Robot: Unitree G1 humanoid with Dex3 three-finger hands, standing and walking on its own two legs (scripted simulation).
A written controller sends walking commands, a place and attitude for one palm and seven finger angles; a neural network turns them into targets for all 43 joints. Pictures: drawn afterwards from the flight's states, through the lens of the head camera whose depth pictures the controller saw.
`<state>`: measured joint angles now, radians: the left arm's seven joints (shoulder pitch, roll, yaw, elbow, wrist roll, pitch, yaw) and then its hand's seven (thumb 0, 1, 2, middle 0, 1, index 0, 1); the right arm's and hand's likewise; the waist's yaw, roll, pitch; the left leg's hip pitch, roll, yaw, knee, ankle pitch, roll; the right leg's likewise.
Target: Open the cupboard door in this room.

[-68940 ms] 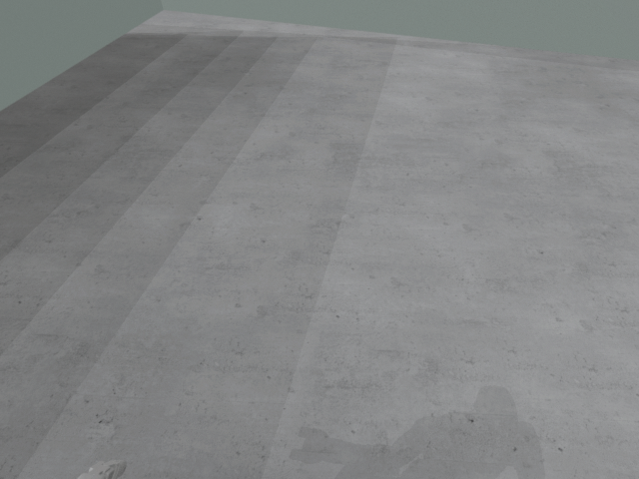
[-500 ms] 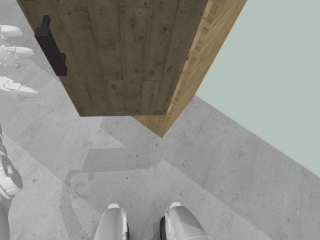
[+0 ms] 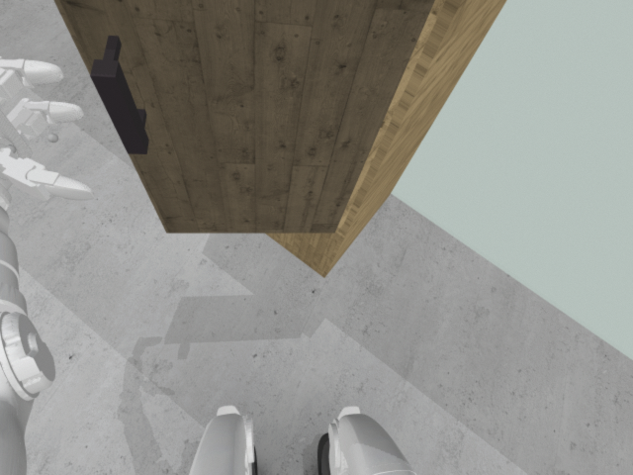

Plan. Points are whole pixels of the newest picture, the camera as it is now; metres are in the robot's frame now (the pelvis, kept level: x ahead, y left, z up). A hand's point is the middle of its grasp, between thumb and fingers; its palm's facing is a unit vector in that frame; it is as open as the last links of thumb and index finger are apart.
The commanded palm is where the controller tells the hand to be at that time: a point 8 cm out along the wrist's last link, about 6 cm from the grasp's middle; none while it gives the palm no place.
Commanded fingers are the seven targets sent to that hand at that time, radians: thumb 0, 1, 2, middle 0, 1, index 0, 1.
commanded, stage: move the hooked fingers beside the handle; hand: left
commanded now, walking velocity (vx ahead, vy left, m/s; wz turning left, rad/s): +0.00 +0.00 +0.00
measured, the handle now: (126, 98) +0.54 +0.21 +0.07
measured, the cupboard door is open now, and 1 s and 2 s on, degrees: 40 40 41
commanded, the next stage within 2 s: slide the fingers in behind the handle in 0.30 s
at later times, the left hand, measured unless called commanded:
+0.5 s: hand (57, 141) +0.47 +0.27 +0.08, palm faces +0.01 -1.00 -0.01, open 14.0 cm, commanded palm +0.46 +0.30 +0.07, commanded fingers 0.00 -0.50 0.30 -0.30 -1.20 -0.30 -1.20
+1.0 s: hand (94, 140) +0.48 +0.23 +0.07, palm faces +0.00 -1.00 +0.00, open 14.0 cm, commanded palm +0.46 +0.27 +0.07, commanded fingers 0.00 -0.50 0.30 -0.30 -1.20 -0.30 -1.20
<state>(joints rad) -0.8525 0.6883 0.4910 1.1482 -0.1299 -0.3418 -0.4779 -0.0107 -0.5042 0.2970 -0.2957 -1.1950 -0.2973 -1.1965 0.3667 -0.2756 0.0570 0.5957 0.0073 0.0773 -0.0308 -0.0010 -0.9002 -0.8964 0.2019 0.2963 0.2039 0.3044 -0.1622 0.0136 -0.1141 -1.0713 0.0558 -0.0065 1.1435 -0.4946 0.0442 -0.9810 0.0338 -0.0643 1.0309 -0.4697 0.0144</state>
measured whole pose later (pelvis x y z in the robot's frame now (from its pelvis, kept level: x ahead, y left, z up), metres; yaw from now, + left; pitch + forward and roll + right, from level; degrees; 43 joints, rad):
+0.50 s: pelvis +0.00 -0.01 +0.00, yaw +0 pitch +23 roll -5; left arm -0.83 0.67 0.49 1.14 -0.15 -0.37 -0.47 -0.01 -0.50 0.30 -0.30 -1.20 -0.30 -1.20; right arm 0.37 -0.28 0.05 0.61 0.01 0.08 -0.03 0.00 -0.90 -0.90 0.20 0.30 0.20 0.30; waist -0.16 0.01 -0.11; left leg -1.05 0.06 -0.01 1.14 -0.49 0.04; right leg -0.97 0.04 -0.06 1.04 -0.47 0.01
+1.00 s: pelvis -0.01 -0.01 +0.00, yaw +0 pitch +23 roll -4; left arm -0.83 0.59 0.44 1.12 -0.14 -0.38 -0.40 -0.01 -0.50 0.30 -0.30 -1.20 -0.30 -1.20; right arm 0.36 -0.27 0.05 0.61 0.01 0.07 -0.03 0.00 -0.90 -0.90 0.20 0.30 0.20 0.30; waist -0.16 0.02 -0.12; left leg -1.05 0.06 0.00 1.14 -0.48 0.03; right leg -0.97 0.03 -0.06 1.05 -0.47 0.00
